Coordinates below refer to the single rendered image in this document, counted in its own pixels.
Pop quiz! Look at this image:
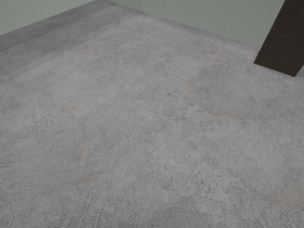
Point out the cupboard door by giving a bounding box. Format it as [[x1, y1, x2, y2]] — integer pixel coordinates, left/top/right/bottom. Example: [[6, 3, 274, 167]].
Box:
[[272, 0, 304, 40]]

